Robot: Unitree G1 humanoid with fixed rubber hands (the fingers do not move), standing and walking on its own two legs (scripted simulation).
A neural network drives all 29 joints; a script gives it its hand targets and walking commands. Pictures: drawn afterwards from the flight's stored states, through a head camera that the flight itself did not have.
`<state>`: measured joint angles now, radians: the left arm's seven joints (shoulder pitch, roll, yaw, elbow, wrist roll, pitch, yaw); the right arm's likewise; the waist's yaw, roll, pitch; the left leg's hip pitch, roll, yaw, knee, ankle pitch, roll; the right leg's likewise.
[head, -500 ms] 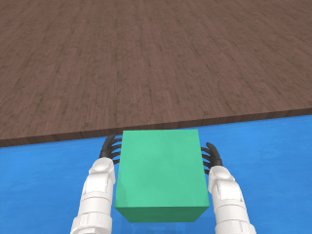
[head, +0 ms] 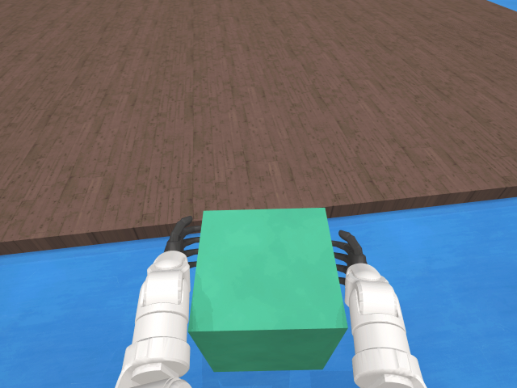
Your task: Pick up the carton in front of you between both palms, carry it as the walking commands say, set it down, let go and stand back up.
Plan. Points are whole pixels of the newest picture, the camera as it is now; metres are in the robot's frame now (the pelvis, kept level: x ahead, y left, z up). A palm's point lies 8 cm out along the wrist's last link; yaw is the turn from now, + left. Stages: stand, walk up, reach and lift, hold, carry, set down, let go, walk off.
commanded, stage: reach and lift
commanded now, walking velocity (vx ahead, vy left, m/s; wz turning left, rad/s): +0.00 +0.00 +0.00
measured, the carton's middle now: (266, 294) +0.29 +0.01 -0.05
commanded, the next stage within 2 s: hold in 0.58 s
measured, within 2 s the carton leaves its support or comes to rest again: neither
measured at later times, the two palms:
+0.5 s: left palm (175, 250) +0.31 +0.16 +0.05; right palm (355, 263) +0.31 -0.14 +0.04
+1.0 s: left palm (173, 253) +0.30 +0.16 +0.06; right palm (359, 266) +0.29 -0.14 +0.05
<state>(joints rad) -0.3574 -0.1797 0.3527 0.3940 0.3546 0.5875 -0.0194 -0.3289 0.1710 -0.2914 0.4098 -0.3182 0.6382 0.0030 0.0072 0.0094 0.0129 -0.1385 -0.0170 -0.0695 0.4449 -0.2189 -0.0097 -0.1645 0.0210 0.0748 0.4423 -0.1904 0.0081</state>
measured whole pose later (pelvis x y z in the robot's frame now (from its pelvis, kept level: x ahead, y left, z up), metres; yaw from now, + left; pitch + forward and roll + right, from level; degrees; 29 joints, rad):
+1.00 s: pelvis +0.01 +0.00 +0.00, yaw +1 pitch -8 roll +0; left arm -0.30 -0.16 0.26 0.26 0.30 0.73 -0.01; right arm -0.26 0.15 -0.20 0.25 -0.28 0.79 -0.01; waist 0.00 0.02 0.02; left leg -0.03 -0.01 -0.09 0.38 -0.21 -0.01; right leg -0.05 0.02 0.06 0.37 -0.18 0.00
